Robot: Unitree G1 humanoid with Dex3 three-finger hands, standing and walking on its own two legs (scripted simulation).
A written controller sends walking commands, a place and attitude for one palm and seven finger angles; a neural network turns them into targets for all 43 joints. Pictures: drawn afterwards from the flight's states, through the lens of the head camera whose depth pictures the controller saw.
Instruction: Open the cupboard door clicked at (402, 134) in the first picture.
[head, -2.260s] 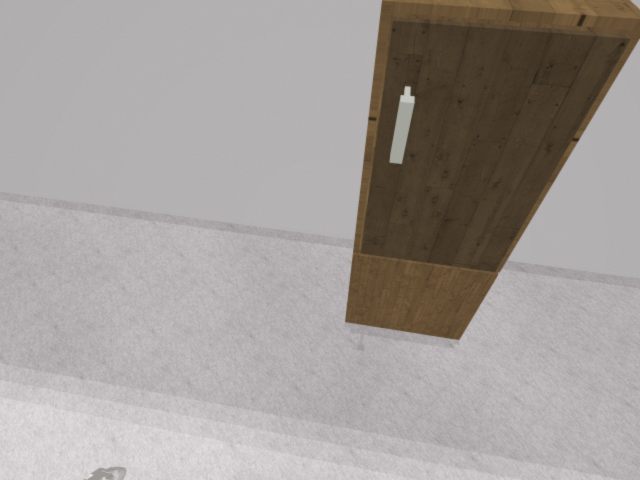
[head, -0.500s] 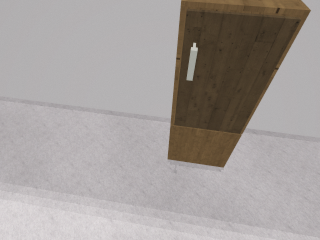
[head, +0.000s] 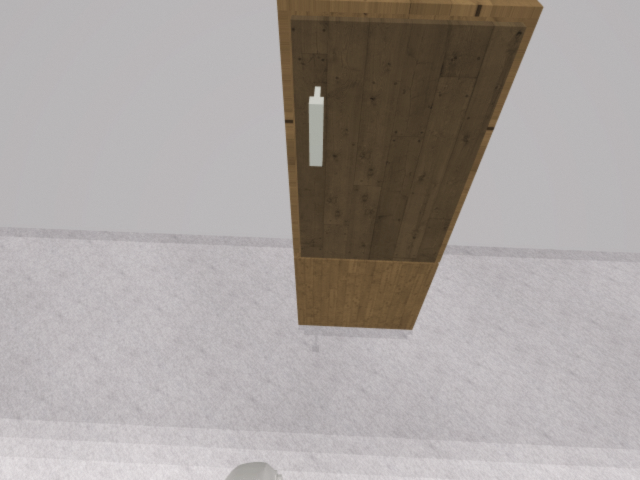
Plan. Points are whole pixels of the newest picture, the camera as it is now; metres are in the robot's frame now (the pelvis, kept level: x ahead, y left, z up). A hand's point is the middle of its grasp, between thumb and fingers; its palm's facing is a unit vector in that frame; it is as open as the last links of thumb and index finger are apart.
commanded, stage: take the last steps up to it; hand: left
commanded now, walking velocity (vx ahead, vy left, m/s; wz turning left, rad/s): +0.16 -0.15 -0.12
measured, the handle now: (316, 126) +0.67 +0.06 +0.08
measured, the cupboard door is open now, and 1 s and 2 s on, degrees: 0 0 0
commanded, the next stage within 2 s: come to a stop and stand still in 0.10 s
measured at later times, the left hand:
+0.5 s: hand (201, 467) +0.17 +0.19 -0.18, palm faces -0.01 -0.98 -0.18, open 7.4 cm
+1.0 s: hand out of the picture +0.13 +0.16 -0.16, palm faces +0.03 -0.96 -0.26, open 7.4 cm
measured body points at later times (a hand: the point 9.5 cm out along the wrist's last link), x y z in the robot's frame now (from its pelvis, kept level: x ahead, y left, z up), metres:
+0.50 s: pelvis +0.09 +0.00 +0.01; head +0.13 +0.04 +0.45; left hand +0.17 +0.24 -0.16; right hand +0.09 -0.24 -0.13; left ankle +0.10 +0.10 -0.74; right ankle +0.09 -0.18 -0.65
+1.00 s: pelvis +0.08 -0.03 +0.00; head +0.10 -0.05 +0.45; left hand +0.13 +0.21 -0.14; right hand +0.13 -0.29 -0.16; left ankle +0.06 +0.10 -0.70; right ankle +0.10 -0.18 -0.74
